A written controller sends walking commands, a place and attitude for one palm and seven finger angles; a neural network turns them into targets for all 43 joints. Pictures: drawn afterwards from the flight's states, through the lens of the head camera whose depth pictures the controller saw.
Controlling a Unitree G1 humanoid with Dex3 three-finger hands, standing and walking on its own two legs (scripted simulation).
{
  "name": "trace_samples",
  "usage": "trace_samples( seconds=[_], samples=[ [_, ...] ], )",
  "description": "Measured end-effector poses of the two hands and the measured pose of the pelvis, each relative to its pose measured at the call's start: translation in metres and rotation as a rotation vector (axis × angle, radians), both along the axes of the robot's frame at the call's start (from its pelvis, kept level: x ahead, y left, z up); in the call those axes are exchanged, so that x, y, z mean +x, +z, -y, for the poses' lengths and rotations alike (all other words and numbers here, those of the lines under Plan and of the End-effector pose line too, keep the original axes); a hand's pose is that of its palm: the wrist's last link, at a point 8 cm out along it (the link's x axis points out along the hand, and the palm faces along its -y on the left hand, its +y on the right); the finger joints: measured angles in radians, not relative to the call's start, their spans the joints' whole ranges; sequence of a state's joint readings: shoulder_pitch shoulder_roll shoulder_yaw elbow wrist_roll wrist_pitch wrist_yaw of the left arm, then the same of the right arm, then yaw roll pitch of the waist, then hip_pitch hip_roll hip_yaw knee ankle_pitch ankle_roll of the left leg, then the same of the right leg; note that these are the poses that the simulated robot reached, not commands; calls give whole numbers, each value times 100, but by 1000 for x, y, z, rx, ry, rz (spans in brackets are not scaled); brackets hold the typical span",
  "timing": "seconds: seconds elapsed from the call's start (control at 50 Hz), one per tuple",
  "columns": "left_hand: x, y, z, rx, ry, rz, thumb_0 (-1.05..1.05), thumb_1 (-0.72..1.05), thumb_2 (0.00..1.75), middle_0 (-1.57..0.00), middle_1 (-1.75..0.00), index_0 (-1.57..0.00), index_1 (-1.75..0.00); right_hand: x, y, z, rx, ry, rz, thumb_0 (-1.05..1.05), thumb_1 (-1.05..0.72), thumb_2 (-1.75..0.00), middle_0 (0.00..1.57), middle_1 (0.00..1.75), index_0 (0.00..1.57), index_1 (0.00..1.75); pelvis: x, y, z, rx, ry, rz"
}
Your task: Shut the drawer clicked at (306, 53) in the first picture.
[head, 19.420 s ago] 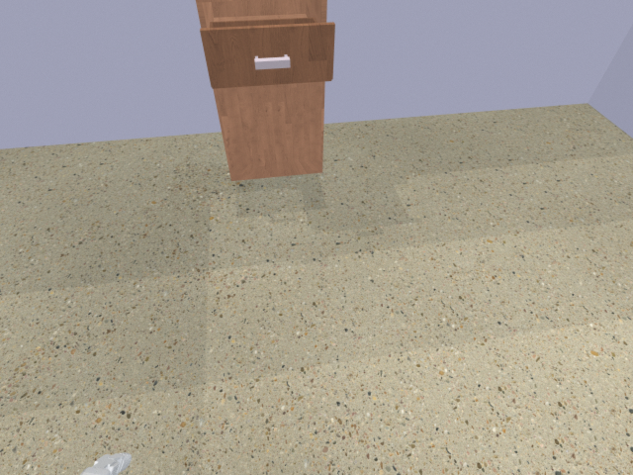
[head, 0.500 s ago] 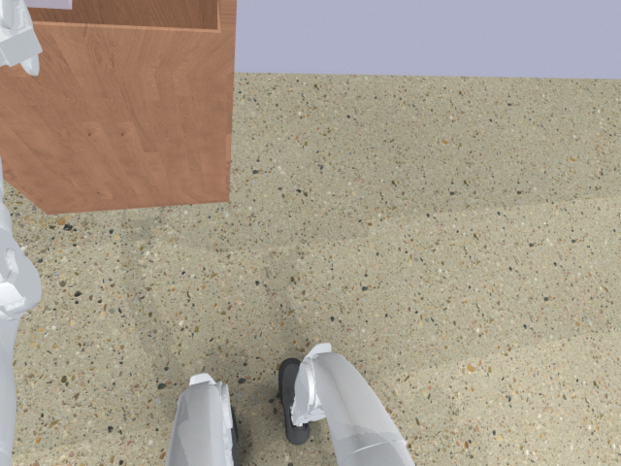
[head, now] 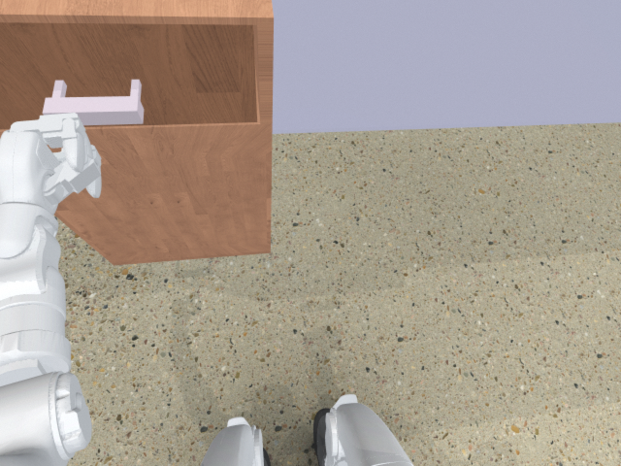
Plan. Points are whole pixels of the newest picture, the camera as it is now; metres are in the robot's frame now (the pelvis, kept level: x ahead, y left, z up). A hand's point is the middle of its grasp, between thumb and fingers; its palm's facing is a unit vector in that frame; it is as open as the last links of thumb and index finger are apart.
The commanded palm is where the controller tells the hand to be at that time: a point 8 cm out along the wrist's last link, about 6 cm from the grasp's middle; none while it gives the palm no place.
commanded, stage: draw the hand back to the body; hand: left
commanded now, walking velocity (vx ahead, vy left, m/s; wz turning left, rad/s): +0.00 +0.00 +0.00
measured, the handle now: (97, 98) +0.59 +0.25 +0.02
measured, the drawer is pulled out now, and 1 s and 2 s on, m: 0.00 0.00 0.00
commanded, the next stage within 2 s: step back with the hand held close in 1.20 s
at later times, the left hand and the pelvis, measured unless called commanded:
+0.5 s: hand (0, 271) +0.31 +0.24 +0.13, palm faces +0.22 -0.95 -0.24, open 3.2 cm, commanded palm +0.27 +0.28 +0.15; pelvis +0.02 +0.00 +0.06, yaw +3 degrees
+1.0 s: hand out of the picture +0.18 +0.23 +0.23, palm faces +0.43 -0.82 -0.38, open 3.2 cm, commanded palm +0.12 +0.27 +0.25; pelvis +0.00 -0.02 +0.08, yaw +3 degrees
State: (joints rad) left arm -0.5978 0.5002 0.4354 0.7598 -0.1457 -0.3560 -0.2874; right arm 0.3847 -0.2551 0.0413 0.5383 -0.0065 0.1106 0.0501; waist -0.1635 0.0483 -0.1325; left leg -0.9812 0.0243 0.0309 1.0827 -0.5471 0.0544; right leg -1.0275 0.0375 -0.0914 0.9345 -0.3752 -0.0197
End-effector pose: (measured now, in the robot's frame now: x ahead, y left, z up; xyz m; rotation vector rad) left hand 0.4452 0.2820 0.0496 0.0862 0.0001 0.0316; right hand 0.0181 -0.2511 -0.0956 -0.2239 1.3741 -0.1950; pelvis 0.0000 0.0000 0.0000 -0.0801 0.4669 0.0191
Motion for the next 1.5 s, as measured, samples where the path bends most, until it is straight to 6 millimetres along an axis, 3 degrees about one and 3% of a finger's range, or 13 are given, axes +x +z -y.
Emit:
trace_samples(
  seconds=[0.1,0.18,0.26,0.34,0.46,0.68,1.1,1.28,1.36,1.44,1.5],
  samples=[
    [-46,23,-3,-51,13,-35,1,89,90,-139,-159,-140,-160,50,20,-6,31,50,144,1,-91,-90,20,30,20,30,18,23,-1,11,8,78],
    [-67,37,-9,-66,60,-2,1,89,90,-140,-160,-140,-160,94,30,-5,10,102,275,1,-91,-90,20,30,20,30,23,27,-2,12,31,134],
    [-92,54,-1,-35,11,19,1,90,90,-140,-160,-140,-160,129,44,-9,9,138,399,1,-91,-90,20,30,20,30,25,34,-5,18,39,181],
    [-118,72,6,-25,-25,30,1,90,90,-140,-160,-140,-160,152,55,-17,32,167,500,1,-91,-90,20,30,20,30,25,40,-6,30,41,228],
    [-150,89,-1,122,155,-32,1,89,90,-140,-159,-140,-160,170,68,-31,48,176,561,1,-91,-90,20,30,20,30,19,51,-3,48,42,307],
    [-219,138,-3,213,328,13,1,89,90,-140,-159,-140,-160,173,85,-45,91,228,622,1,-91,-90,20,30,20,30,14,69,3,68,47,445],
    [-334,214,21,402,413,195,1,89,90,-140,-159,-141,-160,165,97,-20,101,252,738,2,-91,-90,20,30,20,30,0,76,25,78,47,550],
    [-334,196,28,361,427,149,1,89,90,-140,-159,-141,-160,157,93,-15,101,247,737,2,-91,-90,20,30,20,30,-9,75,33,82,50,553],
    [-330,202,32,379,406,176,1,89,90,-140,-159,-141,-160,153,93,-12,97,239,739,2,-91,-90,20,30,20,30,-8,75,33,79,46,549],
    [-323,217,23,447,400,248,1,88,90,-140,-159,-141,-160,146,91,-7,79,212,701,2,-91,-90,20,30,20,30,-9,76,31,67,42,511],
    [-315,214,17,453,383,235,1,89,90,-140,-159,-141,-160,137,89,-1,57,181,657,2,-91,-90,20,30,20,30,-11,76,26,67,34,484]
  ],
)
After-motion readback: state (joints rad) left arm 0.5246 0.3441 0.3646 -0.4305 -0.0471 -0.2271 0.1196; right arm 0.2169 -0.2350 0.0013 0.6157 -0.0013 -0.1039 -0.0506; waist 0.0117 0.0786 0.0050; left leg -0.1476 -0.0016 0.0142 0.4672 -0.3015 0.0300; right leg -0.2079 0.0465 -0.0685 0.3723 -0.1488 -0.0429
